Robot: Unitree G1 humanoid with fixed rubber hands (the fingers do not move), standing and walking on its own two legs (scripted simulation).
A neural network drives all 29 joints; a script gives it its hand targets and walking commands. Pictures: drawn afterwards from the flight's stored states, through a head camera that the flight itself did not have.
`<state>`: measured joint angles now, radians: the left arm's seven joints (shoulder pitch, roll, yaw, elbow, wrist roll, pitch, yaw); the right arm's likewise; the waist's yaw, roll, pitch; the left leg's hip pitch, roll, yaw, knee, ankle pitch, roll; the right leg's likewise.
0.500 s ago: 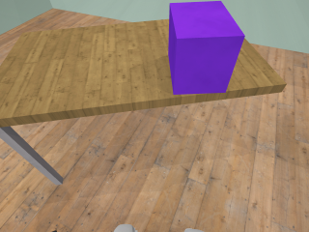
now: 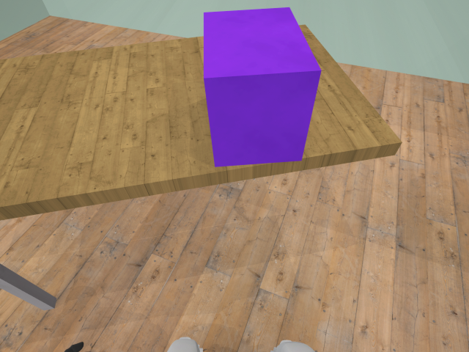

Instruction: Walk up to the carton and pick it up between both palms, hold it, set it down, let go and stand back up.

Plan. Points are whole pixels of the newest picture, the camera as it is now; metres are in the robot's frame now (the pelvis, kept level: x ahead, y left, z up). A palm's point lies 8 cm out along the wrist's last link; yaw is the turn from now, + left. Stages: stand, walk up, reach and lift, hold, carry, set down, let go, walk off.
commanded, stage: walk up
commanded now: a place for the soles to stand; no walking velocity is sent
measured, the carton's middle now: (252, 86) +0.66 -0.01 +0.09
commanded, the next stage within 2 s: none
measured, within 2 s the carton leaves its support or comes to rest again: neither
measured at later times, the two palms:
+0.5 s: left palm (119, 345) +0.17 +0.23 -0.09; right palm out of the picture +0.08 -0.44 -0.10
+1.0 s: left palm (173, 328) +0.19 +0.14 -0.09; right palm out of the picture +0.10 -0.53 -0.08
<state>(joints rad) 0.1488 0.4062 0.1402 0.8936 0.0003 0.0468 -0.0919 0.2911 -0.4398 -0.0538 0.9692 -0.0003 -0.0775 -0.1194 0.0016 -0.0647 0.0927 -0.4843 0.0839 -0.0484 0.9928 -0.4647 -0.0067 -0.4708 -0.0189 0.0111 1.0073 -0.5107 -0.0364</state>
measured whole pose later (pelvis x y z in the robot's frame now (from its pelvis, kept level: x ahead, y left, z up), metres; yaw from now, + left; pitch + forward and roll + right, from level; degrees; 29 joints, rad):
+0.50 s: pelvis +0.06 -0.09 +0.00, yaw -1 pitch -2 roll +5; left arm 0.13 0.42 0.14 0.89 0.00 0.06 -0.08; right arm 0.31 -0.45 -0.05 0.97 0.00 -0.10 -0.14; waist 0.00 -0.08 0.11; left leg -0.48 0.08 -0.05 0.91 -0.39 -0.02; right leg -0.47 -0.03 0.06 1.01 -0.59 -0.03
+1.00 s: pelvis +0.08 -0.18 +0.00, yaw +0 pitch -3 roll +5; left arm 0.10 0.41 0.14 0.89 0.00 0.08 -0.07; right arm 0.33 -0.45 -0.05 0.97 0.00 -0.11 -0.15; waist 0.00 -0.09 0.16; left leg -0.44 0.04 -0.07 0.84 -0.35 -0.04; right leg -0.50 -0.02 0.08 1.18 -0.61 -0.03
